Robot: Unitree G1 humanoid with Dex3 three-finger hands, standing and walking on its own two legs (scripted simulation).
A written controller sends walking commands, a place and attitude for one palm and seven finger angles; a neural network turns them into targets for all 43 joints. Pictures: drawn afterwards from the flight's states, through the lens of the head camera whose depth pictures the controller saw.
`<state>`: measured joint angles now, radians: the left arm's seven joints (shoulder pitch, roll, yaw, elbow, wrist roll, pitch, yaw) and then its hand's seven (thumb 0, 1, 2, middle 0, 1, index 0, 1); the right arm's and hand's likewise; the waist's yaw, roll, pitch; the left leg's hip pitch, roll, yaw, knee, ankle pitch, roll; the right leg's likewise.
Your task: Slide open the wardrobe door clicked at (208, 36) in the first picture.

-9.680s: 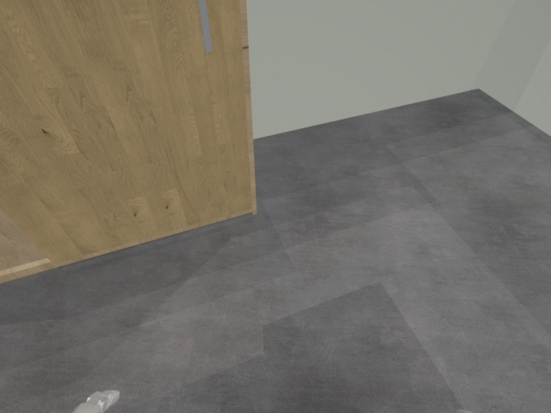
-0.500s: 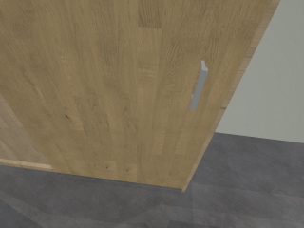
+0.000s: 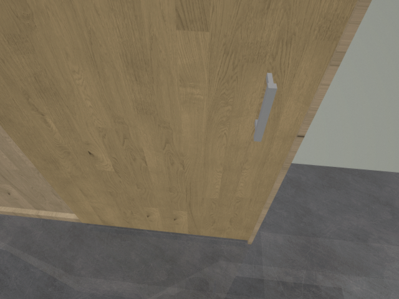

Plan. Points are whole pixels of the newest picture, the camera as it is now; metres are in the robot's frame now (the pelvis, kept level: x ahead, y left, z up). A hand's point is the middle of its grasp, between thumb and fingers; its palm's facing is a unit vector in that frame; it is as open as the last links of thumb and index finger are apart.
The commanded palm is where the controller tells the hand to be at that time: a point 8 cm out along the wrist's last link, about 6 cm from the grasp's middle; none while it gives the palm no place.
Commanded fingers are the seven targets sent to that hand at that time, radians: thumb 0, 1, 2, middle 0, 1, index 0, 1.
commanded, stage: look again from close up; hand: right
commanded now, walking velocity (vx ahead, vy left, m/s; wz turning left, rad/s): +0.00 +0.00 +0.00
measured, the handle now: (263, 109) +0.49 -0.11 +0.13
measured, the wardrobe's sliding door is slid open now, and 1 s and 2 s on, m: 0.00 0.00 0.00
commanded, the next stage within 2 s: raise the hand with hooked fingers in 0.48 s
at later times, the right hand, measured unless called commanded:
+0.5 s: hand out of the picture -0.01 -0.16 -0.18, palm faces +0.01 +0.98 -0.17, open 7.4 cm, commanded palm none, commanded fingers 0.00 -0.90 -0.90 0.20 0.30 0.20 0.30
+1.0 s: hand out of the picture +0.14 -0.15 -0.05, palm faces +0.07 +1.00 +0.04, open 8.5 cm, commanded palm +0.12 -0.23 -0.01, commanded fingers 0.00 -0.39 -0.68 0.24 0.63 0.24 0.63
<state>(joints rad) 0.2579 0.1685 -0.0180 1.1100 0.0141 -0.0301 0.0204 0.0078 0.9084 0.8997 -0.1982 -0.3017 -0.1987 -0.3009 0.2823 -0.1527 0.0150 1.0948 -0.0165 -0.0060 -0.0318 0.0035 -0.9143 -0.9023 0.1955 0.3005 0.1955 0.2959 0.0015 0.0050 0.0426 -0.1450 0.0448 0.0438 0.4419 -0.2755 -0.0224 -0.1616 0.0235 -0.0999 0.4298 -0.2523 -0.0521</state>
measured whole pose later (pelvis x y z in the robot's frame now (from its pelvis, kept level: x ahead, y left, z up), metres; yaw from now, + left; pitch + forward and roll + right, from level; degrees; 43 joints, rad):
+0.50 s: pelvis +0.00 +0.01 +0.00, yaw +0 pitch -1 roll +0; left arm 0.26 0.15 -0.02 1.14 0.01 -0.03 0.02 0.01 0.91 0.90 -0.20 -0.30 -0.20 -0.30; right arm 0.29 -0.15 0.01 1.11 -0.02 -0.01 -0.03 0.00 -0.91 -0.90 0.20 0.30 0.19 0.30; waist 0.00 0.01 0.05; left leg -0.14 0.04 0.05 0.42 -0.26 -0.01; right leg -0.16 0.02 -0.09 0.41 -0.23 -0.04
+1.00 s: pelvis -0.03 +0.04 -0.05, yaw -1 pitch +6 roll +0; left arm 0.16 0.26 0.05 0.51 -0.02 -0.20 0.02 0.01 0.91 0.90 -0.20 -0.30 -0.20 -0.30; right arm 0.45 -0.19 -0.16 0.16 0.24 -0.38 0.28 0.01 -0.62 -0.78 0.22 0.49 0.22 0.49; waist 0.00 0.06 -0.08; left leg -0.57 0.02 0.08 0.90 -0.45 0.04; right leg -0.59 -0.03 -0.06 0.88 -0.40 0.00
